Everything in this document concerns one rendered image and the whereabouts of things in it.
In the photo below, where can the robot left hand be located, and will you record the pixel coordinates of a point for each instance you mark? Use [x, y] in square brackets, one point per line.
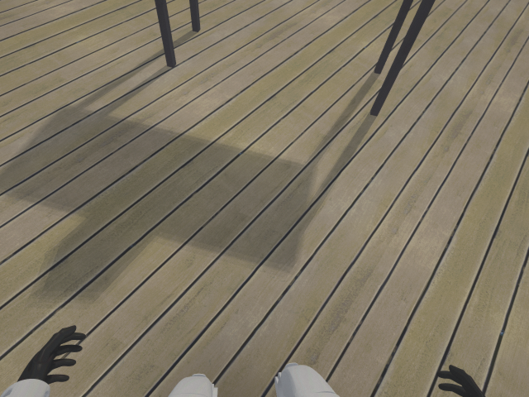
[43, 361]

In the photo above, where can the right robot thigh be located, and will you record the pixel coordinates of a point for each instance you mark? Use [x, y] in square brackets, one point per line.
[302, 381]

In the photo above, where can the robot right hand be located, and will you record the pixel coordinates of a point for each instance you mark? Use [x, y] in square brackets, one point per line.
[469, 389]

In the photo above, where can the left robot thigh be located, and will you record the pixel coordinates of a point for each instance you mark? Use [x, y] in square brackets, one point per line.
[194, 386]

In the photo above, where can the robot thigh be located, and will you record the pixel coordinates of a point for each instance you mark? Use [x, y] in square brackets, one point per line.
[302, 381]
[194, 386]

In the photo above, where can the robot left forearm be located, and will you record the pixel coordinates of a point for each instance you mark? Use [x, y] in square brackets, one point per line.
[27, 388]

